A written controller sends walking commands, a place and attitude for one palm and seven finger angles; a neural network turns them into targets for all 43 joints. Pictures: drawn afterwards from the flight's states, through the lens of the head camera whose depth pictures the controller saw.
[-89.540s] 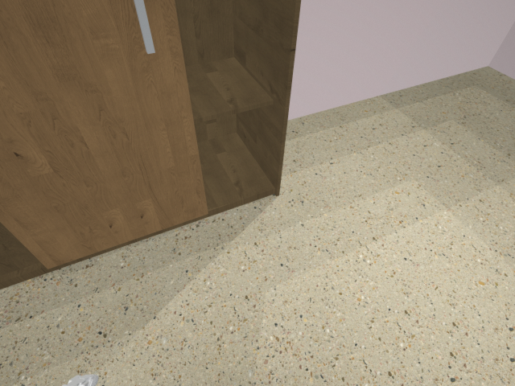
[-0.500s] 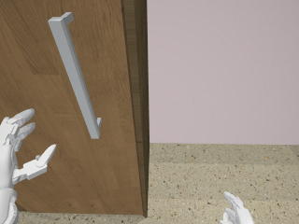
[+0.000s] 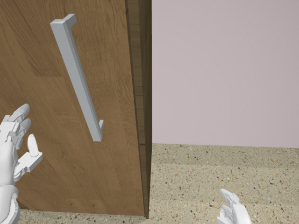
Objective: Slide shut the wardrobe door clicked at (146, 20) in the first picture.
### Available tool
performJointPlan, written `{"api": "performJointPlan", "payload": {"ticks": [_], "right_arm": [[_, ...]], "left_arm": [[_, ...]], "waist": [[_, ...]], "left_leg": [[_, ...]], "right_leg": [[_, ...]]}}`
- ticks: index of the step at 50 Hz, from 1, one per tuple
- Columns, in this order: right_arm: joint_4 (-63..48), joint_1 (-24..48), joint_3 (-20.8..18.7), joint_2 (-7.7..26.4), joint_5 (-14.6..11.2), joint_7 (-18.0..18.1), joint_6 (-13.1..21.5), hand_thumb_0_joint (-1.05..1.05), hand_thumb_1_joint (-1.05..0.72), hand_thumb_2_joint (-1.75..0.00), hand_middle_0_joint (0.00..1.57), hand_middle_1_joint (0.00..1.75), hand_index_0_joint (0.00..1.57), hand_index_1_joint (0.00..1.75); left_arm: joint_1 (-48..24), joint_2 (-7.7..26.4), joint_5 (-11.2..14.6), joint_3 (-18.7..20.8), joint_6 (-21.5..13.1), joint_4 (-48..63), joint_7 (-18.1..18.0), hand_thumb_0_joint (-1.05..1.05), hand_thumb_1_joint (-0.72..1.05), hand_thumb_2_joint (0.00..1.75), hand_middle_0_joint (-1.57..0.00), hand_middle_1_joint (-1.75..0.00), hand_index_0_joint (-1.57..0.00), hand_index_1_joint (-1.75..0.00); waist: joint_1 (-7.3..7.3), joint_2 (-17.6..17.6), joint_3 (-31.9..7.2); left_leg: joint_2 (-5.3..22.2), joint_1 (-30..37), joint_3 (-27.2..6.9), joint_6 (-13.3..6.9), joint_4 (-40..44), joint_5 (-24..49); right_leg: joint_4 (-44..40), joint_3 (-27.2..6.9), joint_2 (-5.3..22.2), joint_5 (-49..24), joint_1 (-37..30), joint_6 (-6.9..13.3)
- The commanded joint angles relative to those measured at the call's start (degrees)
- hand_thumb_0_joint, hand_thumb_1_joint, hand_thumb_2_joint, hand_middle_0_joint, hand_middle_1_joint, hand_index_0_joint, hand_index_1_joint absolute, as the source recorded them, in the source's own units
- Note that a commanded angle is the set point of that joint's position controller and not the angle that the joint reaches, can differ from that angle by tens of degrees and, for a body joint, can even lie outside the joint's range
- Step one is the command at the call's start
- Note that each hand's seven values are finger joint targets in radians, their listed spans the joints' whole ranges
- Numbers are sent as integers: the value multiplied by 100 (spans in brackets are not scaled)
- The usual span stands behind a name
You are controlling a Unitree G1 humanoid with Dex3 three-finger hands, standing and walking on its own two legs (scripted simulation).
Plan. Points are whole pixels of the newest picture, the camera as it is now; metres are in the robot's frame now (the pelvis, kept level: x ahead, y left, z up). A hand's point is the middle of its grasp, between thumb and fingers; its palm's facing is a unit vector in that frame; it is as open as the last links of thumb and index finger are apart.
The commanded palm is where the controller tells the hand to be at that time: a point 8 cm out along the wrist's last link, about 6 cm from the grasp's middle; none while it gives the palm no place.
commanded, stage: step back with the hand held close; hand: left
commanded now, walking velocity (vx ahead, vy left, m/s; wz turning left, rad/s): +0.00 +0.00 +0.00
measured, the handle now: (86, 89) +0.32 +0.19 +0.24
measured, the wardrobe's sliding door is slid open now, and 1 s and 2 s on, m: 0.00 0.00 0.00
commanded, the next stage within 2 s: stop stepping back and stand still in 1.54 s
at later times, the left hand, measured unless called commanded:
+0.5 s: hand (31, 170) +0.16 +0.27 +0.15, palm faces +0.36 -0.80 -0.49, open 7.4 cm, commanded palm +0.10 +0.31 +0.17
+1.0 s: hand out of the picture +0.10 +0.29 +0.16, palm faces +0.46 -0.79 -0.41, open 7.4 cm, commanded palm +0.03 +0.33 +0.17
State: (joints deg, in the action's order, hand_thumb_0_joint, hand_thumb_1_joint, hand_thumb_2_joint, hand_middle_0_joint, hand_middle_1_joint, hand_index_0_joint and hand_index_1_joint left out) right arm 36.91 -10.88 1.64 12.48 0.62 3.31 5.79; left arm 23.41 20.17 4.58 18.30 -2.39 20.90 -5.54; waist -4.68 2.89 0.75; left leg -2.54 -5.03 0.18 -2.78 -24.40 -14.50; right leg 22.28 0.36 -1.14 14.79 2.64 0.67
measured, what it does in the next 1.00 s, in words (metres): shifts its weight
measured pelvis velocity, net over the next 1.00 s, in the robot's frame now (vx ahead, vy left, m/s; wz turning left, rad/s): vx -0.10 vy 0.03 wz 0.02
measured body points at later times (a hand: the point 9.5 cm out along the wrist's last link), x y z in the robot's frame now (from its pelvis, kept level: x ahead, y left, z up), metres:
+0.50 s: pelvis -0.04 +0.01 +0.00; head -0.03 +0.00 +0.45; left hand +0.14 +0.31 +0.18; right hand +0.14 -0.24 -0.08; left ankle -0.01 +0.08 -0.74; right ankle -0.02 -0.11 -0.74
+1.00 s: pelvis -0.10 +0.03 -0.02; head -0.09 +0.05 +0.43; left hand +0.07 +0.33 +0.18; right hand +0.07 -0.22 -0.09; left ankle -0.01 +0.09 -0.74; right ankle -0.02 -0.11 -0.74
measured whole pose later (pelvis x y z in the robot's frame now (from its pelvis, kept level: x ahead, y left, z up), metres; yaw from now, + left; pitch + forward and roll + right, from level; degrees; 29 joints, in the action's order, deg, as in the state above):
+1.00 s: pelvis -0.10 +0.03 -0.02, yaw +1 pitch +0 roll -3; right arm 33.9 -12.5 -0.5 12.8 0.8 3.9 4.2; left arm 28.6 22.4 0.8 23.8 -13.9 30.3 -8.9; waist -0.6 -0.2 1.2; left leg -2.4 -26.1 0.2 -3.5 -37.7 -14.0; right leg 31.5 0.3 -1.6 10.0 21.4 -1.0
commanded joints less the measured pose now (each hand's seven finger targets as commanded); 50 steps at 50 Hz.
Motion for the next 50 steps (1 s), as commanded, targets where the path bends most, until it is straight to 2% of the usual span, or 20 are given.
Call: {"api": "performJointPlan", "payload": {"ticks": [1, 5, 6, 7, 10, 13, 15, 18, 21, 23, 25, 28, 35, 39, 42, 43, 45, 47, 48, 50], "right_arm": [[-917, 747, -256, 703, 2, 85, 337, 0, -90, -90, 20, 30, 20, 30], [-918, 781, -262, 707, -2, 93, 344, 0, -90, -90, 20, 30, 20, 30], [-1188, 904, -211, 765, -52, 97, 228, 0, -90, -90, 20, 30, 20, 30], [-1018, 832, -228, 728, -3, 120, 147, 0, -90, -90, 20, 30, 20, 30], [-1125, 698, -316, 786, 17, 94, -36, 0, -90, -90, 20, 30, 20, 30], [-1229, 647, -366, 807, -6, 115, -165, 0, -90, -90, 20, 30, 20, 30], [-1296, 629, -411, 792, -37, 141, -239, 0, -90, -90, 20, 30, 20, 30], [-1363, 621, -437, 810, -59, 182, -297, 0, -90, -90, 20, 30, 20, 30], [-1405, 584, -450, 787, -64, 213, -307, 0, -90, -90, 20, 30, 20, 30], [-1423, 575, -457, 822, -58, 228, -287, 0, -90, -90, 20, 30, 20, 30], [-1425, 532, -466, 804, -63, 235, -261, 0, -90, -90, 20, 30, 20, 30], [-1414, 519, -482, 870, -63, 229, -203, 0, -90, -90, 20, 30, 20, 30], [-1440, 518, -489, 919, -38, 235, -31, 0, -90, -90, 20, 30, 20, 30], [-1402, 434, -514, 909, 2, 225, 71, 0, -90, -90, 20, 30, 20, 30], [-1378, 359, -526, 877, 14, 188, 139, 0, -90, -90, 20, 30, 20, 30], [-1348, 362, -539, 895, 33, 190, 148, 0, -90, -90, 20, 30, 20, 30], [-1248, 287, -511, 823, 35, 166, 171, 0, -90, -90, 20, 30, 20, 30], [-1127, 214, -505, 773, 30, 141, 175, 0, -90, -90, 20, 30, 20, 30], [-1072, 178, -524, 799, 22, 141, 159, 0, -90, -90, 20, 30, 20, 30], [-1115, 255, -508, 789, 4, 155, 165, 0, -90, -90, 20, 30, 20, 30]], "left_arm": [[-589, 1118, -15, 700, -425, 1256, -88, 0, 90, 90, -20, -30, -20, -30], [-668, 1242, -7, 806, -438, 1382, -102, 0, 90, 90, -20, -30, -20, -30], [-1470, 2043, -42, 1562, -747, 1973, -178, 0, 90, 90, -20, -30, -20, -30], [-751, 1462, -38, 1184, -783, 1269, -128, 0, 90, 90, -20, -30, -20, -30], [-25, 1124, -113, 897, -859, 1143, -103, 0, 90, 90, -20, -30, -20, -30], [344, 1145, -107, 913, -906, 1236, -132, 0, 90, 90, -20, -30, -20, -30], [464, 1247, -93, 1015, -919, 1313, -163, 0, 90, 90, -20, -30, -20, -30], [463, 1496, -84, 1222, -971, 1552, -218, 0, 90, 90, -20, -30, -20, -30], [537, 1486, -85, 1246, -1020, 1606, -259, 0, 90, 90, -20, -30, -20, -30], [424, 1580, -107, 1304, -1066, 1799, -281, 0, 90, 90, -20, -30, -20, -30], [547, 1475, -118, 1251, -1082, 1670, -299, 0, 90, 90, -20, -30, -20, -30], [436, 1461, -182, 1240, -1160, 1723, -326, 0, 90, 90, -20, -30, -20, -30], [306, 1299, -368, 1273, -1318, 1662, -343, 0, 90, 90, -20, -30, -20, -30], [140, 1311, -461, 1330, -1393, 1773, -340, 0, 90, 90, -20, -30, -20, -30], [123, 1316, -459, 1337, -1451, 1900, -339, 0, 90, 90, -20, -30, -20, -30], [48, 1420, -446, 1396, -1468, 2039, -348, 0, 90, 90, -20, -30, -20, -30], [117, 1315, -394, 1276, -1474, 1981, -396, 0, 90, 90, -20, -30, -20, -30], [121, 1369, -345, 1254, -1514, 2036, -469, 0, 90, 90, -20, -30, -20, -30], [127, 1454, -320, 1315, -1539, 2106, -506, 0, 90, 90, -20, -30, -20, -30], [215, 1466, -303, 1351, -1575, 2188, -526, 0, 90, 90, -20, -30, -20, -30]], "waist": [[3, 41, -525], [-9, 162, -488], [217, 106, 24], [268, -171, 59], [284, -80, -422], [307, 37, -820], [311, -198, -1005], [322, -143, -1066], [328, -124, -1008], [330, 80, -1004], [335, -19, -922], [375, 142, -691], [343, 344, -415], [349, 256, -425], [379, -75, -459], [398, -130, -475], [437, -405, -413], [498, -608, -500], [537, -548, -585], [531, -331, -549]], "left_leg": [[385, 212, -259, 247, 341, 1750], [372, 212, -243, 239, 342, 1684], [402, -249, -350, 57, 188, 1212], [363, -248, -435, 39, 77, 1120], [428, -75, -383, 47, 30, 1555], [499, -39, -342, 55, 33, 2133], [544, -65, -344, 50, 4, 2154], [549, -234, -384, 57, 30, 2114], [601, -464, -449, 32, 98, 1833], [625, -601, -496, 19, 164, 1660], [660, -855, -554, -11, 225, 1270], [690, -1339, -673, -67, 400, 85], [1048, -3093, -1253, -340, 1036, -1957], [1060, -3507, -1326, -403, 899, -2318], [822, -3121, -1113, -300, 357, -2062], [729, -2800, -1004, -242, 107, -1911], [495, -2055, -783, -75, -589, -1344], [325, -1270, -567, 85, -1240, -770], [319, -1037, -572, 123, -1293, -598], [505, -1139, -801, 60, -809, -552]], "right_leg": [[-280, 10, 133, -1283, 194, 113], [-342, -13, 138, -1261, 210, 111], [-661, -573, 375, -1535, 809, 73], [-700, -592, 495, -1509, 968, 93], [-564, -477, 526, -1656, 994, 54], [-350, -317, 492, -1900, 895, -15], [-286, -319, 474, -1882, 909, -60], [-190, -298, 463, -1851, 889, -65], [-113, -352, 417, -1605, 921, -80], [-49, -323, 372, -1446, 883, -88], [-14, -364, 349, -1182, 864, -95], [-73, -441, 327, -554, 883, -66], [769, -472, 95, -84, 22, -92], [988, -616, 96, -22, -84, -58], [580, -919, 311, 337, 475, 76], [342, -1066, 421, 593, 853, 136], [-133, -1305, 765, 891, 1780, 313], [-409, -1389, 1104, 801, 2558, 488], [-356, -1261, 1133, 618, 2710, 505], [15, -934, 833, 401, 2646, 338]]}}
